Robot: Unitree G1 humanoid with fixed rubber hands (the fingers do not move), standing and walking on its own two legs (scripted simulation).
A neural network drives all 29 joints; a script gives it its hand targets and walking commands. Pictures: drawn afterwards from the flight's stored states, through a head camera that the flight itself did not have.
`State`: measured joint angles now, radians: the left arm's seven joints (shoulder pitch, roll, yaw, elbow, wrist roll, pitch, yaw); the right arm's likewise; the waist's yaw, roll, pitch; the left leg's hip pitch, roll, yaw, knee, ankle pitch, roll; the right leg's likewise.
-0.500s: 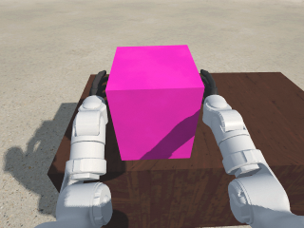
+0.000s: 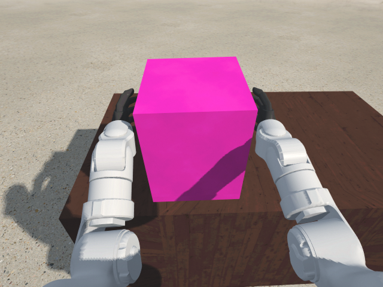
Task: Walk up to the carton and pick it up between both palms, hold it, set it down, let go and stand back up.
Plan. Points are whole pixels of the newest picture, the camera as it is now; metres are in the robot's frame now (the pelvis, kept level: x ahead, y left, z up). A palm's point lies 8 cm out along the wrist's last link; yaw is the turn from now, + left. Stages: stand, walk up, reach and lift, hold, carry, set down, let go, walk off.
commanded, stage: hold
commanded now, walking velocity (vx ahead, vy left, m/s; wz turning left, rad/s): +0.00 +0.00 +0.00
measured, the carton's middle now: (194, 130) +0.41 +0.01 +0.16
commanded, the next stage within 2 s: set down in 0.08 s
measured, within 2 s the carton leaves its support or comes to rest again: neither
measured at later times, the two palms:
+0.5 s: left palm (124, 119) +0.39 +0.16 +0.20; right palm (262, 120) +0.39 -0.14 +0.20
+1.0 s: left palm (130, 128) +0.41 +0.15 +0.16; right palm (258, 130) +0.40 -0.14 +0.16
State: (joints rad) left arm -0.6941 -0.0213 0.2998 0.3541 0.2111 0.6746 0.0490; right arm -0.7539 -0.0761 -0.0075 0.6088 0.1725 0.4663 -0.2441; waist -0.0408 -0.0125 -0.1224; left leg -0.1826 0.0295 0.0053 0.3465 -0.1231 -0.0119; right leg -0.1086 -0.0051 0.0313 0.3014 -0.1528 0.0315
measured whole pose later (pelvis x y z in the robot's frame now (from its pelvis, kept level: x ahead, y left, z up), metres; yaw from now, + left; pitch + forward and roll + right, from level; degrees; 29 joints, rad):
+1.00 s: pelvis +0.02 +0.00 +0.00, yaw +0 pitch -3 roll -1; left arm -0.71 -0.05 0.37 0.44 0.34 0.40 -0.04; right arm -0.70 0.02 -0.15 0.69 0.04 0.08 -0.21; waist -0.04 -0.06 0.00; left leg -0.13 0.03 0.01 0.31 -0.14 -0.02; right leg -0.06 -0.01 0.03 0.26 -0.16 0.03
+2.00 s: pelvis +0.05 -0.01 +0.00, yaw +0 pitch +0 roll +0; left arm -0.72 -0.05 0.46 0.68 0.34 0.16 -0.05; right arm -0.70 0.10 -0.34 0.81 -0.17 -0.09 -0.16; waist -0.04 -0.08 0.03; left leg -0.12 0.03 0.01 0.29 -0.16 -0.02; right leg -0.06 -0.01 0.03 0.26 -0.19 0.03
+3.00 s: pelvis +0.07 +0.00 +0.00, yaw +0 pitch +4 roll +0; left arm -0.77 -0.04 0.58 0.92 0.36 -0.03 -0.07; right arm -0.70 0.20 -0.59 0.83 -0.43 -0.17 -0.13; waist -0.03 -0.08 0.05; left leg -0.16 0.03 0.02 0.28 -0.19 -0.02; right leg -0.10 -0.01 0.03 0.26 -0.21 0.03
